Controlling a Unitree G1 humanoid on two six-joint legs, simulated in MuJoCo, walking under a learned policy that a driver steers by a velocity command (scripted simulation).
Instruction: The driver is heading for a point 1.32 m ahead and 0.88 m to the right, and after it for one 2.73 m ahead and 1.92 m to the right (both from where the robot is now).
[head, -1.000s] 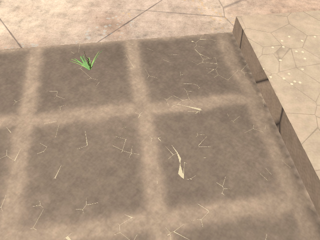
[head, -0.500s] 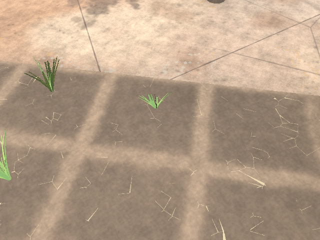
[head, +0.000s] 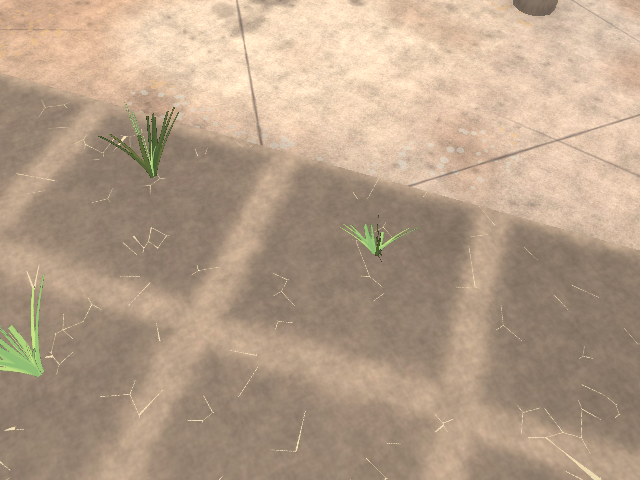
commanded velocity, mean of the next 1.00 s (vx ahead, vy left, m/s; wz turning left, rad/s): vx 0.04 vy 0.00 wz -0.51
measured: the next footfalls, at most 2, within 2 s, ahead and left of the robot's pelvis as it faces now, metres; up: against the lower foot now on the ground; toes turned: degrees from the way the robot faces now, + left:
right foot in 0.32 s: +0.11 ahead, -0.15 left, +0.00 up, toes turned -15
left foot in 0.80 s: +0.20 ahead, +0.06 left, +0.00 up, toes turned -33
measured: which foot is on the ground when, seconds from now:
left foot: down 0.00-0.34, up 0.36-0.78, down 0.80-1.00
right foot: up 0.00-0.30, down 0.32-0.80, up 0.82-1.00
